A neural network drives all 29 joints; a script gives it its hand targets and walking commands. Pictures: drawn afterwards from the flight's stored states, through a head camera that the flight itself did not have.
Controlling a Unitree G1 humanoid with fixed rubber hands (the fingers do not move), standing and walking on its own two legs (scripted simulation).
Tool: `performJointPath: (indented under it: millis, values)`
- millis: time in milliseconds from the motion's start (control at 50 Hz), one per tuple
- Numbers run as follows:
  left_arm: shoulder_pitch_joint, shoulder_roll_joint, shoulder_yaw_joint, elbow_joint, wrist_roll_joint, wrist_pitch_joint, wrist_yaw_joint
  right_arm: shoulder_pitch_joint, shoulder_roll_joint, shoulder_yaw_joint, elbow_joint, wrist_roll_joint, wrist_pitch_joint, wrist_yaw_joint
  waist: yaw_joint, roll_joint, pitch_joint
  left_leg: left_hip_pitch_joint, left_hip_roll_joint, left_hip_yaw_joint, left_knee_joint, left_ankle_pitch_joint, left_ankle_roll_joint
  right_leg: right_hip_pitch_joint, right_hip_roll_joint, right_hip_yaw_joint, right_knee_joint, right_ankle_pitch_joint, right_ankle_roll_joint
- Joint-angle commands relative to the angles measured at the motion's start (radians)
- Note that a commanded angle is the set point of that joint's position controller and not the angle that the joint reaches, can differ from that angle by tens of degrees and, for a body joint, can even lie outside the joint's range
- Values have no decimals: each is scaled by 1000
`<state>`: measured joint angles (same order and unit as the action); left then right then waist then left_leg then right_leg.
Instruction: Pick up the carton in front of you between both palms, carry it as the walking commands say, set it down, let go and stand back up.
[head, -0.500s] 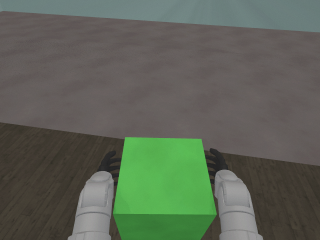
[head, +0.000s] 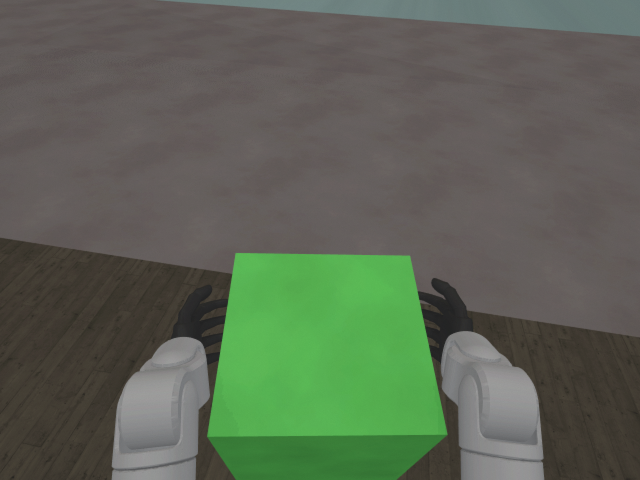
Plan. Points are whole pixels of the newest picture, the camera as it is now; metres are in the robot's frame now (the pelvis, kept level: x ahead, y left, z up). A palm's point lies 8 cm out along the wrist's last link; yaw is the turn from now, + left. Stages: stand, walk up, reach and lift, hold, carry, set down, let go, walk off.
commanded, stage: carry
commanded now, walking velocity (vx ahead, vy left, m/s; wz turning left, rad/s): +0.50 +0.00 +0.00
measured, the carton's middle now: (320, 375) +0.28 +0.01 +0.01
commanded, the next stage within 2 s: none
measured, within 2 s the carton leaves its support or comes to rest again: neither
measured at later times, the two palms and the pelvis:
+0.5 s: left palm (268, 204) +0.54 +0.10 +0.09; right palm (445, 201) +0.57 -0.20 +0.09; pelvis +0.28 -0.06 +0.01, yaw +2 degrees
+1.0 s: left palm (285, 104) +0.93 +0.11 +0.09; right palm (412, 109) +0.91 -0.19 +0.10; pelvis +0.62 -0.02 +0.01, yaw -2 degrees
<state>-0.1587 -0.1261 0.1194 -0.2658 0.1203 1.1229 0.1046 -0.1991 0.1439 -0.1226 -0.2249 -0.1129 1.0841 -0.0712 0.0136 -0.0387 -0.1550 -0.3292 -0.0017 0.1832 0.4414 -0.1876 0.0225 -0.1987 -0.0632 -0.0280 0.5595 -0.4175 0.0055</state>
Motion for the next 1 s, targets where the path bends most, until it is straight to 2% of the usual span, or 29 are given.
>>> performJointPath:
  millis: [0,20,40,60,120,200,240,260,280,300,320,340,360,380,400,420,460,580,660,700,720,740,760,780,800,820,860,900,980]
  values:
    - [-526,-856,-744,-134,-433,54,-280,-324,863,692,-39,335,68,212,-40,319,-180,623,458,-697,-223,-146,223,-610,25,-76,371,-120,-14]
    - [-541,-872,-745,-141,-453,64,-287,-329,892,690,-66,340,80,211,-40,230,-129,568,470,-671,-217,-70,246,-650,-22,-31,442,-154,-27]
    - [-540,-876,-743,-147,-462,69,-292,-351,908,697,-100,353,89,211,-40,152,-115,533,446,-597,-222,-11,228,-648,-44,-21,469,-128,-28]
    - [-558,-874,-746,-154,-469,72,-294,-398,909,707,-132,368,95,211,-39,99,-122,500,419,-522,-247,-48,193,-621,-57,-18,421,-80,-25]
    - [-544,-886,-733,-152,-466,83,-278,-445,891,726,-167,414,120,214,-35,145,-114,408,309,-286,-279,-5,113,-485,-31,-83,217,80,-3]
    - [-486,-858,-701,-132,-420,100,-251,-408,852,723,-139,430,146,230,-35,203,-86,310,251,-130,-238,94,76,-296,23,-180,6,238,3]
    - [-473,-852,-691,-121,-409,108,-247,-416,841,720,-132,432,155,234,-19,191,-91,225,233,-66,-145,133,44,-106,53,-235,-71,311,-7]
    - [-468,-848,-685,-114,-404,110,-247,-419,836,720,-133,431,159,236,-10,163,-118,169,204,-15,-33,197,23,33,84,-274,-87,278,-16]
    - [-476,-846,-678,-108,-402,114,-248,-416,828,719,-131,430,164,237,-3,119,-168,79,173,34,134,226,-5,205,58,-242,-81,231,-30]
    - [-458,-831,-670,-95,-394,118,-248,-441,808,716,-138,430,171,239,21,-40,-209,-59,119,51,389,45,-50,325,-135,54,-207,28,-71]
    - [-470,-828,-657,-68,-378,114,-248,-483,818,722,-150,440,181,241,21,-250,-223,-321,3,2,636,-273,-78,450,-360,505,-339,-28,-213]
    - [-486,-854,-662,-83,-392,112,-247,-488,837,723,-134,440,180,244,15,-198,-218,-406,54,-124,781,-314,-40,436,-403,569,-353,69,-252]
    - [-503,-891,-673,-101,-402,108,-248,-488,863,721,-133,441,174,248,14,-139,-213,-420,97,-154,826,-286,-12,398,-374,476,-328,191,-238]
    - [-523,-925,-689,-122,-411,100,-252,-487,889,723,-136,439,164,250,11,-46,-215,-411,128,-166,808,-228,0,364,-343,382,-314,266,-213]
    - [-547,-953,-705,-147,-424,91,-256,-477,910,728,-143,434,153,248,7,0,-210,-386,148,-173,742,-165,2,321,-320,299,-324,316,-180]
    - [-558,-971,-718,-165,-433,84,-261,-466,923,733,-155,422,141,243,5,-8,-214,-351,147,-164,672,-126,-1,296,-292,220,-338,354,-152]
    - [-556,-975,-732,-191,-455,77,-270,-428,959,736,-151,403,122,232,5,-44,-218,-317,122,-123,568,-96,-7,289,-259,126,-351,410,-138]
    - [-476,-899,-739,-191,-469,83,-294,-323,920,723,-148,344,109,199,9,-89,-123,-348,70,-21,252,52,-19,343,-186,-38,-332,618,-131]
    - [-442,-870,-720,-170,-443,94,-295,-330,897,727,-159,358,127,209,13,-111,-42,-258,38,49,106,146,5,324,-167,-107,-322,721,-110]
    - [-464,-860,-720,-179,-439,96,-290,-367,887,733,-174,379,134,218,7,-127,-42,-144,17,75,72,154,24,309,-164,-145,-248,852,-92]
    - [-483,-851,-721,-188,-439,98,-287,-380,879,732,-174,388,136,221,-3,-132,-76,-29,-16,105,55,135,30,286,-151,-180,-143,923,-78]
    - [-507,-840,-723,-198,-440,101,-284,-386,869,727,-167,394,136,223,-24,-103,-132,149,-51,135,29,91,36,216,-114,-228,19,921,-56]
    - [-534,-824,-727,-200,-441,103,-282,-405,853,722,-168,397,138,225,-47,-34,-200,353,44,9,28,18,41,63,-93,-217,217,692,-33]
    - [-581,-827,-737,-210,-451,112,-277,-422,827,706,-138,384,134,228,-56,213,-300,568,343,-496,-68,-181,194,-218,10,-178,545,407,9]
    - [-599,-816,-743,-200,-452,111,-275,-430,844,716,-118,404,133,229,-52,336,-284,613,420,-740,-213,-70,261,-426,103,-79,740,-48,10]
    - [-620,-842,-744,-176,-453,104,-270,-466,849,724,-135,423,132,231,-49,261,-267,603,415,-628,-175,48,254,-489,31,10,842,-43,-22]
    - [-661,-865,-741,-148,-451,84,-262,-548,879,749,-138,446,119,232,-51,79,-250,480,358,-442,-126,235,193,-489,-30,39,785,31,-49]
    - [-695,-865,-740,-107,-439,66,-249,-627,878,768,-123,465,106,232,-42,93,-257,398,321,-325,-147,164,144,-437,-45,24,666,93,-48]
    - [-802,-823,-720,-16,-415,40,-216,-747,818,752,-35,480,84,231,-50,155,-206,354,281,-213,-176,134,158,-481,-28,-41,487,158,-34]
